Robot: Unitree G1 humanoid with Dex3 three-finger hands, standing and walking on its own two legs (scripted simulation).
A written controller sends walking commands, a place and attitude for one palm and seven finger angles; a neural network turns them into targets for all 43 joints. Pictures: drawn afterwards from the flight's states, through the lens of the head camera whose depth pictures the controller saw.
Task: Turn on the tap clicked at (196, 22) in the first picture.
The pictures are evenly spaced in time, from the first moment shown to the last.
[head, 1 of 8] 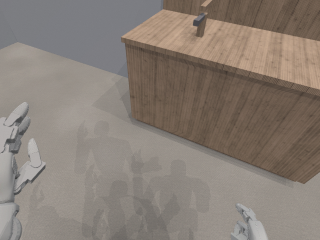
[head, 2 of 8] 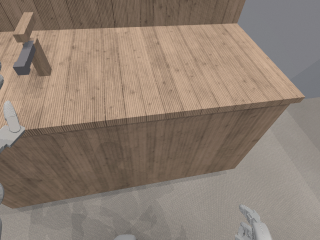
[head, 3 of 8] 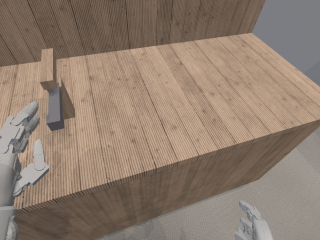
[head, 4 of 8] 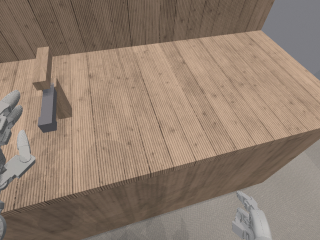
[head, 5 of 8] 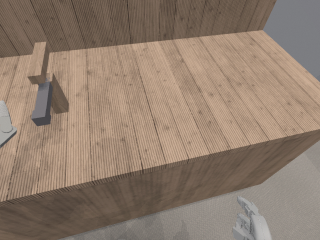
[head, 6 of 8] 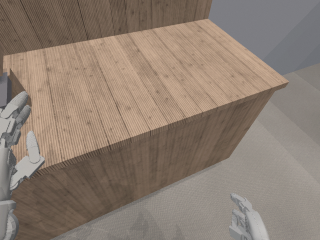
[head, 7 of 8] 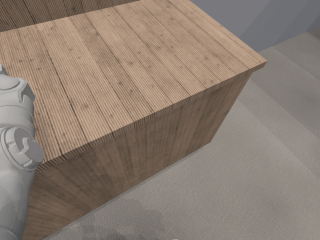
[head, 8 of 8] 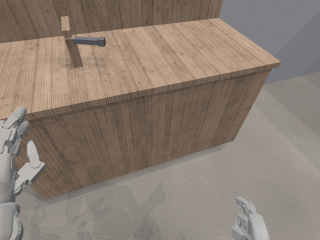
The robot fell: no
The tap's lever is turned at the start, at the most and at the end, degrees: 0 87 67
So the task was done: yes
